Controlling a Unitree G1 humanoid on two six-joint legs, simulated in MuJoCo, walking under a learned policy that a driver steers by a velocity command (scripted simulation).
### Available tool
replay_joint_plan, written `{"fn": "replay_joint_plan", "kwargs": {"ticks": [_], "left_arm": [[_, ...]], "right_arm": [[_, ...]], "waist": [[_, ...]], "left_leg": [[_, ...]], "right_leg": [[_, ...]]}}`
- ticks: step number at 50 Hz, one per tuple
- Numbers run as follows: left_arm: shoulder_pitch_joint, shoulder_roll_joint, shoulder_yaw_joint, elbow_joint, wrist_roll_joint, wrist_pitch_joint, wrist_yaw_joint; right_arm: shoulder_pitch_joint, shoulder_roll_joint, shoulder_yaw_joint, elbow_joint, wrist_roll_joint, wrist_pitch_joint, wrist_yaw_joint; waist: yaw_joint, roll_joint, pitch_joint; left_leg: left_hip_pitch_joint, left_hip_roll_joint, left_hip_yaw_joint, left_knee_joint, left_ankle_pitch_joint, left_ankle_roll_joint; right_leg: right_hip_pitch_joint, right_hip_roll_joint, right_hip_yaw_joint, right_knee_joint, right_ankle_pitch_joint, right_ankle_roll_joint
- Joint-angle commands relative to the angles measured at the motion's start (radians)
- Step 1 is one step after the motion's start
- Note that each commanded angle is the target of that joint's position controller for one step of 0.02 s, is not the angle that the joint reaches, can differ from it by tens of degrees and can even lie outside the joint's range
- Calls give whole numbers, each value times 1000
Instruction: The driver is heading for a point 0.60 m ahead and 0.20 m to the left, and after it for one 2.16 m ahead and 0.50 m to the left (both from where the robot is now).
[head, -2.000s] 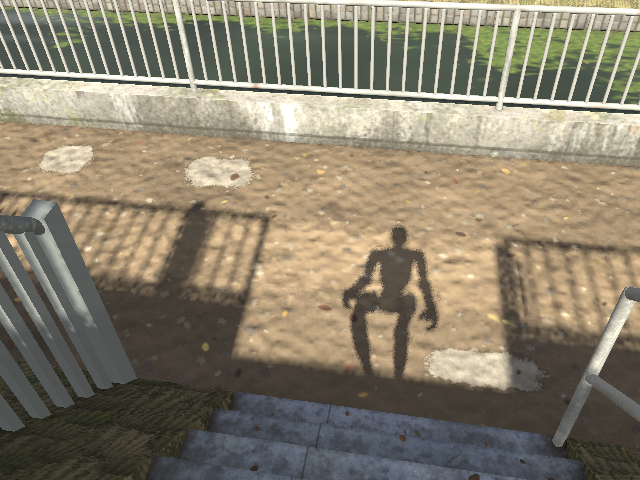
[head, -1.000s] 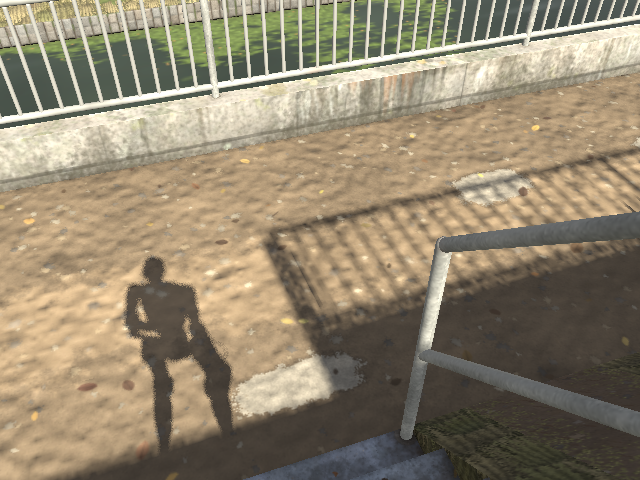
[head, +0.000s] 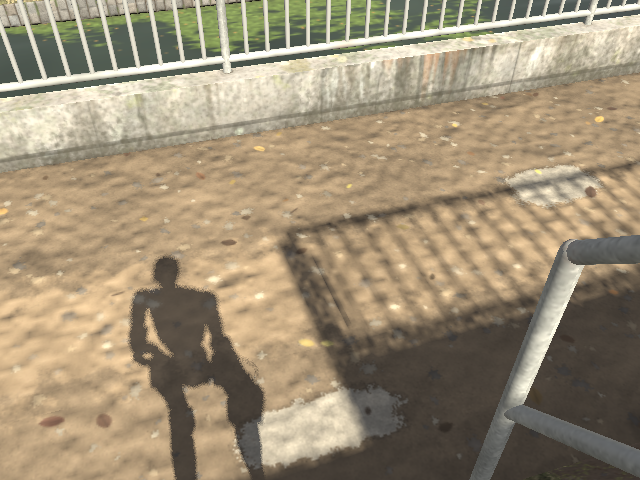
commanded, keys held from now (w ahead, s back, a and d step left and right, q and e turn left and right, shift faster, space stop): w+q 0.92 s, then q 0.06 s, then no key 0.02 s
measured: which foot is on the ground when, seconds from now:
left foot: down 0.00-0.02, up 0.04-0.48, down 0.50-1.00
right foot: up 0.00-0.00, down 0.02-0.50, up 0.52-1.00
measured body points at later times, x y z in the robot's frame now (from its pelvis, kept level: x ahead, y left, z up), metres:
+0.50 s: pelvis +0.21 +0.03 -0.24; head +0.19 +0.04 +0.21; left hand +0.12 +0.25 -0.39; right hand +0.38 -0.19 -0.35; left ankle +0.28 +0.11 -0.98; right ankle +0.09 -0.09 -0.76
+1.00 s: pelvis +0.44 +0.08 -0.42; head +0.40 +0.10 +0.03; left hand +0.47 +0.36 -0.54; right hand +0.54 -0.14 -0.55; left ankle +0.26 +0.11 -1.02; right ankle +0.57 +0.00 -1.14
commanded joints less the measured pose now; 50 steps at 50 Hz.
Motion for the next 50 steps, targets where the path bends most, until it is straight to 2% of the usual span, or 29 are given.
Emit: {"fn": "replay_joint_plan", "kwargs": {"ticks": [1,2,3,5,6,7,8,9,10,13,14,18,20,21,23,24,25,26,27,28,29,30,31,33,35,39,46,48,50], "left_arm": [[430,137,63,79,-11,2,4],[485,151,37,114,-11,-3,-18],[487,149,23,105,-29,-6,-28],[501,122,15,126,-26,-13,-19],[471,136,16,125,-17,-36,-7],[460,106,0,133,-9,-47,-8],[382,4,-42,117,-9,-60,4],[340,22,-47,103,4,-62,4],[332,97,-33,88,13,-67,9],[322,109,-24,100,-23,-86,10],[266,97,-26,83,-16,-87,21],[292,109,-19,71,-4,-78,41],[365,109,-20,103,15,-65,53],[324,148,-11,97,30,-54,60],[358,157,14,104,65,3,81],[257,188,26,117,39,-8,79],[242,142,31,69,38,9,73],[240,56,14,76,56,14,66],[295,9,-3,-31,61,10,52],[244,65,0,-61,61,5,35],[208,79,5,-79,50,0,27],[175,39,-6,-90,44,2,25],[86,81,1,-83,59,6,35],[11,61,-5,-105,45,35,35],[86,18,-11,-59,58,52,31],[-11,96,15,-97,49,21,5],[-89,66,15,-159,39,-6,-12],[-17,57,18,-140,20,-28,-1],[231,102,44,-50,-12,-37,0]], "right_arm": [[-39,-198,-74,-23,-8,11,-6],[55,-76,-54,-51,14,14,-7],[142,-81,-42,-67,23,15,-9],[48,-88,-46,-44,-8,41,-19],[-40,-82,-41,-90,-27,39,-24],[-89,-98,-48,-90,-45,49,-25],[-148,-83,-44,-125,-34,59,-13],[-118,-57,-45,-100,-18,63,-4],[-41,-48,-48,-50,-23,71,1],[-128,-100,-75,-84,-11,65,22],[-219,-87,-61,-135,-4,61,27],[-405,-62,-42,-199,10,36,53],[-414,-78,-47,-210,13,36,46],[-352,-98,-55,-213,18,44,35],[-271,-162,-79,-205,55,29,41],[24,-197,-107,-94,26,37,42],[66,-203,-109,-105,30,31,44],[102,-211,-104,-51,38,38,65],[80,-231,-86,-49,51,37,72],[117,-226,-93,-40,76,46,64],[135,-237,-89,-54,58,51,53],[127,-302,-104,-46,54,53,30],[59,-222,-71,-66,32,41,27],[-51,-97,-18,-105,28,16,11],[-81,-144,-20,-120,24,3,6],[-62,-137,-21,-102,47,-14,-1],[-58,-126,-28,-154,17,-5,0],[-29,-105,-23,-136,2,7,-10],[-111,-108,-26,-130,-15,24,-4]], "waist": [[250,-63,103],[160,-157,29],[96,-135,-51],[117,-84,-25],[137,-119,-38],[119,-96,49],[66,3,131],[34,28,123],[9,-14,65],[23,-50,91],[20,-1,116],[124,22,214],[176,-27,229],[137,-82,199],[149,0,189],[-6,-56,-10],[-54,113,53],[-40,352,77],[88,444,23],[36,300,-73],[35,246,-83],[48,382,-107],[74,204,25],[133,122,139],[158,171,61],[143,157,98],[43,237,136],[19,227,136],[108,252,62]], "left_leg": [[-296,-1,-156,465,537,61],[-694,-84,-177,659,-108,26],[-867,-5,-187,526,-70,21],[-922,33,-189,573,110,27],[-943,66,-296,369,405,2],[-909,76,-317,282,511,-30],[-775,52,-297,5,750,-81],[-597,37,-258,-96,826,-96],[-498,22,-218,-32,924,-93],[-559,38,-274,-253,1212,-39],[-452,23,-229,-430,1400,-58],[-204,41,-99,-719,1499,-74],[-278,99,-119,-773,1456,-44],[-307,148,-142,-809,1344,-17],[-235,213,-157,-1178,961,9],[246,147,-45,-801,1196,22],[236,165,-246,-1232,926,100],[350,182,-136,-964,1380,52],[514,225,-274,-631,1809,87],[559,280,-429,-688,1554,156],[454,341,-564,-773,1123,206],[380,430,-815,-949,639,295],[226,377,-739,-972,466,239],[-151,298,-702,-958,506,190],[-285,243,-672,-923,728,137],[-287,146,-658,-742,445,104],[-267,28,-583,-546,461,134],[-179,11,-585,-388,651,142],[-154,-15,-523,-190,915,122]], "right_leg": [[399,-110,46,-416,-105,-68],[703,-227,86,155,589,-61],[802,-289,149,275,608,-82],[536,-260,182,235,72,-149],[414,-332,315,180,-245,-192],[243,-344,357,160,-166,-204],[-14,-298,237,148,-171,-147],[-160,-277,199,160,-171,-122],[-193,-270,187,188,-159,-108],[-129,-185,146,285,-523,-11],[-255,-159,89,290,-849,-16],[-318,-161,9,345,-1037,-46],[-139,-208,50,457,-864,-71],[-49,-241,96,526,-727,-92],[107,-238,72,716,-535,-135],[-128,-244,22,951,-302,-119],[-161,-83,-93,1387,-533,-82],[-435,60,-209,1739,-1263,-63],[-779,40,-129,1787,-1346,-33],[-903,26,-45,1666,-1289,-20],[-941,2,15,1563,-1244,8],[-972,-2,35,1524,-1162,36],[-975,-35,100,1265,-841,68],[-802,-7,63,1024,-601,157],[-538,26,31,1016,-406,161],[-486,41,69,639,-14,119],[-159,98,40,244,-5,91],[-129,106,66,146,-66,80],[105,50,60,-76,-7,72]]}}
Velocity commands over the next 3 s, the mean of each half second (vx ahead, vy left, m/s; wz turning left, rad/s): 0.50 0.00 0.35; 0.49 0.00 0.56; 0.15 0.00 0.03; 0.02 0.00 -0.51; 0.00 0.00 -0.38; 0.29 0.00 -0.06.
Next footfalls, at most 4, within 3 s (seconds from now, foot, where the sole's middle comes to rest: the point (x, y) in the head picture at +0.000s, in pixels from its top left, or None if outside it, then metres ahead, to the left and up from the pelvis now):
0.02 right None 0.10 -0.09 -0.84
0.50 left None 0.29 0.12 -1.06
1.04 right None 0.54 0.00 -1.28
1.48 left None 0.74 0.34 -1.50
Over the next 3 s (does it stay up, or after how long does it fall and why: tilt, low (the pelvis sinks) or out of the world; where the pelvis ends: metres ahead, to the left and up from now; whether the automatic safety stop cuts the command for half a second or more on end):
stays up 0.99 0.25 -0.73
